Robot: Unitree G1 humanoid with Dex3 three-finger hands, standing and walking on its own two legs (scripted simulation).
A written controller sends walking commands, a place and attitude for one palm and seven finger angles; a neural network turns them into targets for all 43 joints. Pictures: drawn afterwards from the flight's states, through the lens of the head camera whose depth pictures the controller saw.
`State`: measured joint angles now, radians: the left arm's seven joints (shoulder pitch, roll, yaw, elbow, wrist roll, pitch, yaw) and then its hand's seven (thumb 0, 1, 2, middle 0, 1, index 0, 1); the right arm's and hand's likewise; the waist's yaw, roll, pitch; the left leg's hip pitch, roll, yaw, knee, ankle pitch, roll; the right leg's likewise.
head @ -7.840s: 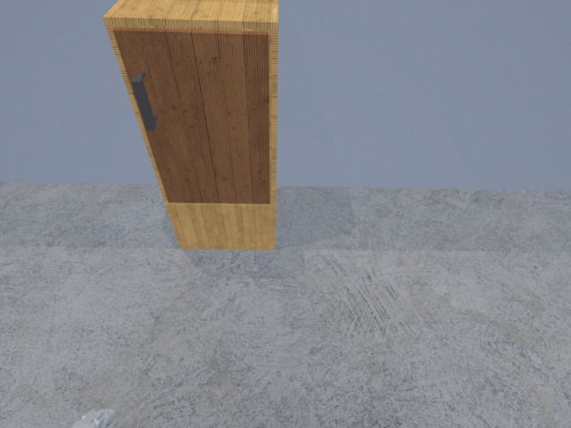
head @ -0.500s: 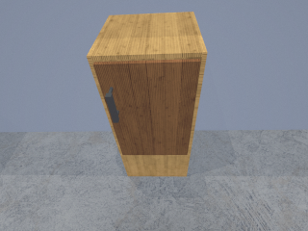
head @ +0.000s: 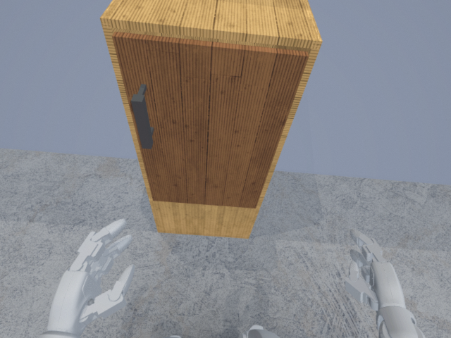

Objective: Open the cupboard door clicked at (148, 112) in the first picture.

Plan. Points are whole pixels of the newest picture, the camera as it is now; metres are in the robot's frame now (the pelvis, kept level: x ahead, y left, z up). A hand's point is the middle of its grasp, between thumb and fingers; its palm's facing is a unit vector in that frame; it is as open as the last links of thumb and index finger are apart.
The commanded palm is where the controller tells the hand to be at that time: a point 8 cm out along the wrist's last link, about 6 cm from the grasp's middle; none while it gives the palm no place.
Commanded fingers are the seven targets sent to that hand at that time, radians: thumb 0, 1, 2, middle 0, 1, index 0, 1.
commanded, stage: raise the hand with hooked fingers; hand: left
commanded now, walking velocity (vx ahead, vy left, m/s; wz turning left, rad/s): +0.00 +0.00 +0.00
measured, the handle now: (145, 117) +0.55 +0.22 +0.03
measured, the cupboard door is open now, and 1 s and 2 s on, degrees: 0 0 0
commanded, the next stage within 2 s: move the hooked fingers beside the handle in 1.70 s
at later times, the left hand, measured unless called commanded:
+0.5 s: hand (72, 276) +0.20 +0.25 +0.02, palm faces +0.04 -1.00 -0.02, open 11.4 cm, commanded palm +0.17 +0.30 +0.02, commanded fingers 0.00 -0.17 0.44 -0.28 -0.99 -0.28 -0.99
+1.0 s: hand (39, 254) +0.23 +0.31 +0.03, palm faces +0.06 -1.00 -0.06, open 13.8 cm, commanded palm +0.21 +0.35 +0.04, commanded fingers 0.00 -0.50 0.30 -0.30 -1.20 -0.30 -1.20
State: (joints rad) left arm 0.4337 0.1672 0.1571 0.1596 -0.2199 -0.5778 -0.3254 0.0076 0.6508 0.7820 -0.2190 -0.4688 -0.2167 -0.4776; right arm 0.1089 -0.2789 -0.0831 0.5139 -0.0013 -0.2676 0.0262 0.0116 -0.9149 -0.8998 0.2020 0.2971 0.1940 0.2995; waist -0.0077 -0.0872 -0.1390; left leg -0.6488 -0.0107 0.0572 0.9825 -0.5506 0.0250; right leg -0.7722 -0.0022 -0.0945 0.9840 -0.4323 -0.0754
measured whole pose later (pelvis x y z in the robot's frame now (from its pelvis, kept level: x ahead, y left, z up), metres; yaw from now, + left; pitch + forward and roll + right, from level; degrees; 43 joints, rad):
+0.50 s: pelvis -0.03 +0.02 -0.02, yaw +0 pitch +16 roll -2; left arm 0.36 0.28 0.32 0.02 -0.37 -0.32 -0.35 0.00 0.05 0.54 -0.26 -0.84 -0.26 -0.85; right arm 0.28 -0.20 0.01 0.55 0.03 -0.19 -0.02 0.01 -0.91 -0.90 0.21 0.30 0.20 0.30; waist -0.03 0.01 -0.12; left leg -0.85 0.00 0.03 1.13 -0.57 0.05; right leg -0.92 0.00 -0.12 1.04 -0.41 -0.05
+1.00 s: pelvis -0.03 +0.04 -0.01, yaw +2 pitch +14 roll -3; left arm 0.10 0.38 0.36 0.30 -0.34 -0.32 -0.42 -0.01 -0.46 0.32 -0.30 -1.17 -0.30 -1.18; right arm 0.25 -0.26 0.06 0.49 0.04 -0.20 -0.04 0.01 -0.91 -0.90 0.21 0.30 0.20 0.30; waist 0.00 0.01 -0.11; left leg -0.79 -0.03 0.01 1.08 -0.54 0.07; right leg -0.84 -0.02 -0.14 0.97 -0.38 -0.03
